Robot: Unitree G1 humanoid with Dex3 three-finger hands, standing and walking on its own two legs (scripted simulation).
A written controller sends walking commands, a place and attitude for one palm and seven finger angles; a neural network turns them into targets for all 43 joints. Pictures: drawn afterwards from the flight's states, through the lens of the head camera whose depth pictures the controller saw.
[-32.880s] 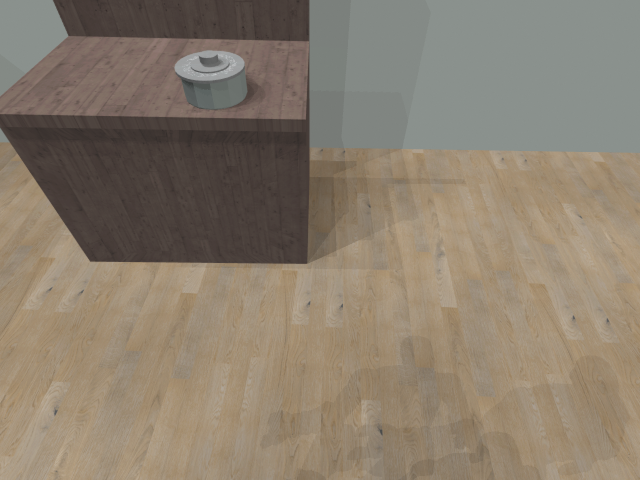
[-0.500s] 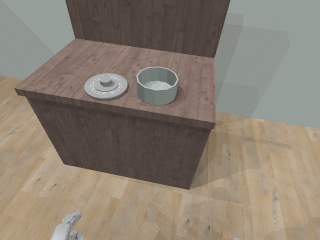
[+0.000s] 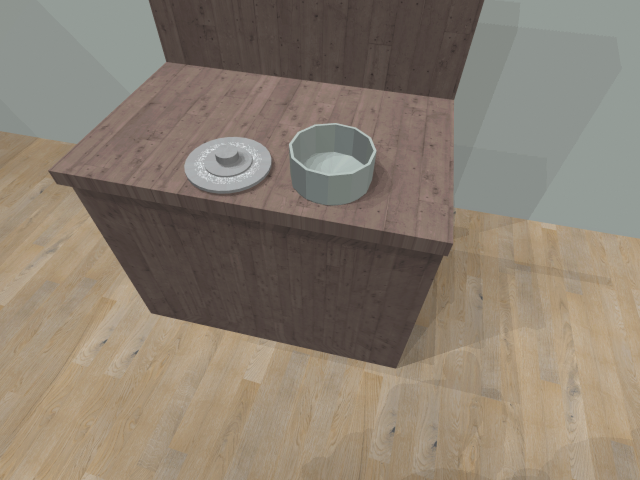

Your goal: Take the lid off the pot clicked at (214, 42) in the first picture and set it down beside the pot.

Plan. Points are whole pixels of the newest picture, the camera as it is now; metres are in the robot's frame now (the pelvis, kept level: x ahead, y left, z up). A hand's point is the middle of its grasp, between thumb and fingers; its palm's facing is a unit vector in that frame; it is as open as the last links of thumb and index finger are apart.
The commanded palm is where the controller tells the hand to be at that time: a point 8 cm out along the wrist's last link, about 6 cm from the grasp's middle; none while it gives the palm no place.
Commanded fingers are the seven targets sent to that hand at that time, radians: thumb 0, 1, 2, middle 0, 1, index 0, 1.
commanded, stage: let the arm hang, fingers relaxed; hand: left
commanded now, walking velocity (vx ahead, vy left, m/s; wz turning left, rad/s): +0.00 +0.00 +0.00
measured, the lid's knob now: (226, 154) +0.75 +0.25 -0.06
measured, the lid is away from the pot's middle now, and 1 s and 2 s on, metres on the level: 0.23 0.23 0.23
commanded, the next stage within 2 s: look to check the result in 0.38 s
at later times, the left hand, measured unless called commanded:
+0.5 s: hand out of the picture +0.03 +0.15 -0.18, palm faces +0.03 -0.98 -0.19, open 7.3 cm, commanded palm none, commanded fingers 0.00 0.90 0.90 -0.20 -0.30 -0.20 -0.30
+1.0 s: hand out of the picture +0.04 +0.15 -0.18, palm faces +0.03 -0.98 -0.18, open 7.3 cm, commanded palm none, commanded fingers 0.00 0.90 0.90 -0.20 -0.30 -0.20 -0.30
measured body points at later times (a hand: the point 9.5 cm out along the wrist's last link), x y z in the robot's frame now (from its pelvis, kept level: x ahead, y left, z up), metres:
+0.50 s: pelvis +0.03 -0.01 +0.00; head +0.05 -0.01 +0.45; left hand +0.03 +0.21 -0.16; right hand +0.01 -0.23 -0.16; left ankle +0.00 +0.09 -0.74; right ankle -0.02 -0.12 -0.74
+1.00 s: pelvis +0.04 -0.02 +0.00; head +0.06 -0.01 +0.45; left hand +0.04 +0.20 -0.17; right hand +0.02 -0.23 -0.16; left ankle +0.00 +0.09 -0.74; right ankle -0.02 -0.12 -0.74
